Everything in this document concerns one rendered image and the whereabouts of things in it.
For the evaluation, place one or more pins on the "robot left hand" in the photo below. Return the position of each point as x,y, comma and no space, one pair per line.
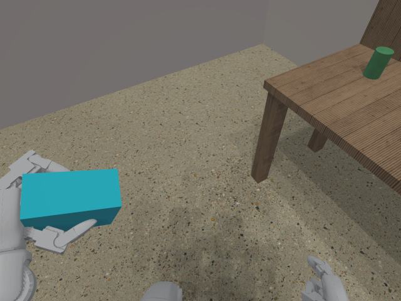
13,234

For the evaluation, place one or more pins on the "left robot forearm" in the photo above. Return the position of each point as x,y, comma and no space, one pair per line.
17,281

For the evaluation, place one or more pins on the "left robot thigh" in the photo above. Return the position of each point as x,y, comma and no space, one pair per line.
163,291

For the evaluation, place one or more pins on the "robot right hand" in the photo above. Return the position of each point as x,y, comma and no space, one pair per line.
329,289

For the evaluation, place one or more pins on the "sponge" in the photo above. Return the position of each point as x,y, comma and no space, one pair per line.
65,199

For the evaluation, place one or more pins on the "table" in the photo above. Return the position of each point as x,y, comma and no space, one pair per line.
360,115

